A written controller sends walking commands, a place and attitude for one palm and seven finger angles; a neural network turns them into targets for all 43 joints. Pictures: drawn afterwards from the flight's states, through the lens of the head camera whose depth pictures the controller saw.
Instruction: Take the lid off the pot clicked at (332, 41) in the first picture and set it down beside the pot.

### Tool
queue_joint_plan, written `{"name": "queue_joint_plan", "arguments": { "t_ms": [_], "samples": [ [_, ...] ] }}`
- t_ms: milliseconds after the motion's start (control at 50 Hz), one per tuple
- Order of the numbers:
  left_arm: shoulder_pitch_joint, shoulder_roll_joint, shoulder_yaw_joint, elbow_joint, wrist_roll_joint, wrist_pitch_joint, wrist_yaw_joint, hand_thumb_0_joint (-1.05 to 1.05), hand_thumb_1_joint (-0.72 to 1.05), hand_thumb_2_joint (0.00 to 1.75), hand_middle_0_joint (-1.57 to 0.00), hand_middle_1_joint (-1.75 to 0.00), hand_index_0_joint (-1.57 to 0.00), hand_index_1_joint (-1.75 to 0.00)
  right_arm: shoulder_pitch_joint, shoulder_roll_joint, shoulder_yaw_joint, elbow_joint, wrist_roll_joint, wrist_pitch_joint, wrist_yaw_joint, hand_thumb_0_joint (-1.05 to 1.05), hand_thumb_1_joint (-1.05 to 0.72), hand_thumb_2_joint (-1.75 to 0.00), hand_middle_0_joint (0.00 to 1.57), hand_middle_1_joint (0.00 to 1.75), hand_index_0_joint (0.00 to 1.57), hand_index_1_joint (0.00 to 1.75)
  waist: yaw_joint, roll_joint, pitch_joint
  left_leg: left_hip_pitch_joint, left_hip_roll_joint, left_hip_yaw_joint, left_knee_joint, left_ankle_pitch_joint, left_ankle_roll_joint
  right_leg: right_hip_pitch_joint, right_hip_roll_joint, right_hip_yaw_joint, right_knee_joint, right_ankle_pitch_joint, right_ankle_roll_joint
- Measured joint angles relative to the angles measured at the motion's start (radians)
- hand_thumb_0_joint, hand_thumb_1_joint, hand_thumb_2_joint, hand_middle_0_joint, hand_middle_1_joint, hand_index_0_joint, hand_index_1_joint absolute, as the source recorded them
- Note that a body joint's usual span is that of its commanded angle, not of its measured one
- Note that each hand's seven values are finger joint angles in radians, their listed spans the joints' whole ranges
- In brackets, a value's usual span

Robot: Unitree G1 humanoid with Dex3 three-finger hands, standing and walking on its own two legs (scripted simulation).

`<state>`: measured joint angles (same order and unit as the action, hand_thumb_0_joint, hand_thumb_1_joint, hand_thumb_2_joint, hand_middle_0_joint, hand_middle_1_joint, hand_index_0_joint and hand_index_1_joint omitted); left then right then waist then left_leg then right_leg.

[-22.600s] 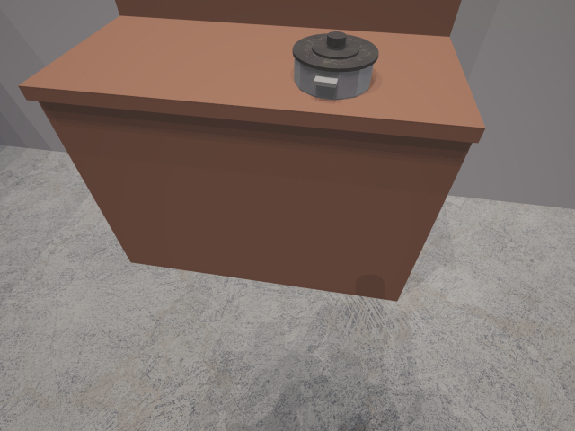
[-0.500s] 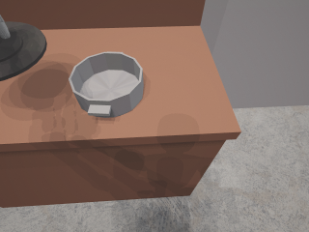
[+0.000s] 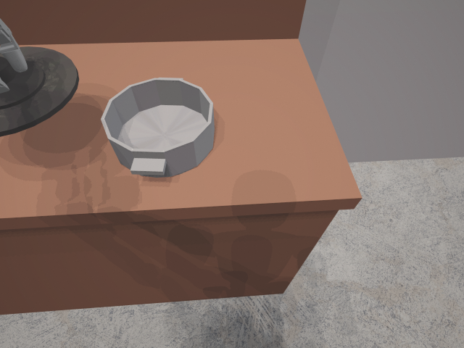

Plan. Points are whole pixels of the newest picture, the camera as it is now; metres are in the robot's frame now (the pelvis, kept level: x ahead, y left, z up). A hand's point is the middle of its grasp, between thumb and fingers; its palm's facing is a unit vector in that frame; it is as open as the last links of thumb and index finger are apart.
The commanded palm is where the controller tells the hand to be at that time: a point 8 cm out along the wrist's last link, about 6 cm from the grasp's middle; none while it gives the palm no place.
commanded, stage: lower the lid onto the table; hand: left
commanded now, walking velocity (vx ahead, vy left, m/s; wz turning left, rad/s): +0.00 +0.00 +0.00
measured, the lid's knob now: out of the picture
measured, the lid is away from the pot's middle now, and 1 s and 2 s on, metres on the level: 0.22 0.24 0.24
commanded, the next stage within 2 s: open the fingers wide in 1.58 s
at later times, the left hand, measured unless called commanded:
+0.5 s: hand out of the picture +0.45 +0.34 +0.20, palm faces -0.37 -0.17 -0.91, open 7.3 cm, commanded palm +0.47 +0.33 +0.27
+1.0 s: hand out of the picture +0.45 +0.34 +0.16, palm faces -0.40 -0.19 -0.89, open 7.3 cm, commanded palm +0.48 +0.34 +0.23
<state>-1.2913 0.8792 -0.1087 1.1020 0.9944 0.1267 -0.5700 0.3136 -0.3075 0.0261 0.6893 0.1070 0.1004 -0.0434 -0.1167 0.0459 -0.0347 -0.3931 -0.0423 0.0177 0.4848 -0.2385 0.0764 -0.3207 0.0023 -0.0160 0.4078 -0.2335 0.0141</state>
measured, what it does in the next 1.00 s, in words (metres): stands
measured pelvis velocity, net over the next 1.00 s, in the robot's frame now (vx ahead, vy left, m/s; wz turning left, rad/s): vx -0.01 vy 0.01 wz -0.01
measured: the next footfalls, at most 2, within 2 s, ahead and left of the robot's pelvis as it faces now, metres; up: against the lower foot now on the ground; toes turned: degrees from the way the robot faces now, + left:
none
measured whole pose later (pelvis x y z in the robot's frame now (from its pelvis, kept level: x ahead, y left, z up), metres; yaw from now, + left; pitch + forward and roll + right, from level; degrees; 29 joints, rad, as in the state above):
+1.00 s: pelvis -0.01 +0.01 -0.01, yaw +0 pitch +10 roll -3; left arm -1.22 0.88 -0.10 1.24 0.99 0.02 -0.51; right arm 0.34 -0.30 0.03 0.71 0.10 0.10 -0.07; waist -0.13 0.03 -0.05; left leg -0.49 -0.04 0.02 0.57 -0.27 0.09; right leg -0.41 0.01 -0.02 0.47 -0.25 0.02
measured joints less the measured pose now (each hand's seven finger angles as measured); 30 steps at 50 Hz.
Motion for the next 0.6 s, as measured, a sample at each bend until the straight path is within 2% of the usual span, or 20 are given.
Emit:
{"name": "queue_joint_plan", "arguments": {
  "t_ms": [120, 200, 380, 520, 600],
  "samples": [
    [0.01, -0.012, -0.029, 0.029, -0.002, 0.004, -0.004, 0.01, 0.25, 0.79, -0.65, -0.91, -0.7, -0.91, -0.014, 0.004, 0.004, -0.003, 0.004, 0.009, 0.0, 0.0, -0.91, -0.89, 0.2, 0.3, 0.21, 0.3, 0.003, 0.0, 0.005, -0.008, 0.001, -0.002, 0.008, 0.001, 0.001, -0.006, 0.001, -0.002, 0.006, 0.001, 0.0],
    [0.015, -0.007, -0.005, 0.051, 0.0, -0.021, 0.002, 0.01, 0.25, 0.79, -0.65, -0.91, -0.7, -0.91, -0.021, 0.006, 0.013, -0.001, 0.003, 0.003, -0.009, 0.0, -0.91, -0.89, 0.2, 0.3, 0.21, 0.3, 0.0, -0.005, 0.009, -0.013, 0.004, -0.001, 0.014, 0.0, 0.001, -0.01, 0.004, -0.002, 0.007, 0.004, 0.0],
    [0.029, 0.01, 0.002, 0.062, -0.001, -0.048, 0.018, 0.01, 0.25, 0.79, -0.65, -0.91, -0.7, -0.91, 0.001, -0.001, 0.005, 0.007, 0.001, -0.007, -0.015, 0.0, -0.91, -0.89, 0.2, 0.3, 0.21, 0.3, -0.006, -0.014, -0.002, -0.024, 0.005, -0.002, 0.026, -0.006, 0.001, -0.017, 0.005, -0.002, 0.011, 0.002, 0.001],
    [0.034, 0.0, -0.027, 0.083, -0.008, -0.044, 0.023, 0.01, 0.25, 0.79, -0.65, -0.91, -0.7, -0.91, 0.012, -0.006, -0.001, 0.021, 0.001, 0.0, -0.013, 0.0, -0.91, -0.89, 0.2, 0.3, 0.21, 0.3, -0.005, -0.011, -0.004, -0.04, 0.002, -0.003, 0.038, -0.01, 0.005, -0.031, 0.002, -0.004, 0.022, -0.002, 0.003],
    [0.057, -0.001, 0.008, 0.07, -0.007, -0.065, 0.03, 0.02, 0.25, 0.79, -0.65, -0.91, -0.7, -0.91, 0.012, -0.003, 0.001, 0.023, -0.003, -0.002, -0.015, 0.0, -0.91, -0.89, 0.2, 0.3, 0.21, 0.3, -0.007, -0.011, -0.005, -0.047, 0.002, 0.0, 0.044, -0.012, 0.007, -0.038, 0.002, -0.001, 0.027, -0.003, 0.006]
  ]
}}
